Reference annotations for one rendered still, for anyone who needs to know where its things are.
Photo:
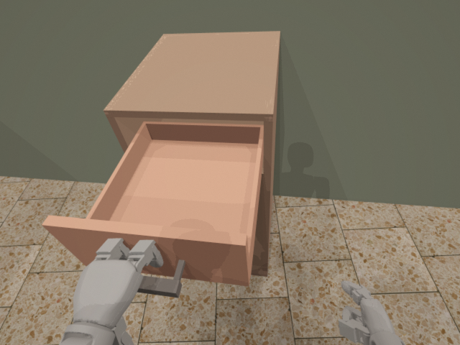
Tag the handle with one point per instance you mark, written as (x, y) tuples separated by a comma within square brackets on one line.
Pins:
[(163, 286)]

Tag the robot left forearm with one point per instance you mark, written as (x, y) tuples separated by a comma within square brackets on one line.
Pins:
[(83, 333)]

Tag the drawer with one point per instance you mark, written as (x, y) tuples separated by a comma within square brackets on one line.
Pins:
[(193, 188)]

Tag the left robot hand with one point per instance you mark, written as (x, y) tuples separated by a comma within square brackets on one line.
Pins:
[(108, 285)]

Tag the right robot hand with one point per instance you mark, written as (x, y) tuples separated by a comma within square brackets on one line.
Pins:
[(358, 326)]

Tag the cabinet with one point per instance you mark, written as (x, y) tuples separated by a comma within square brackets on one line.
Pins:
[(214, 78)]

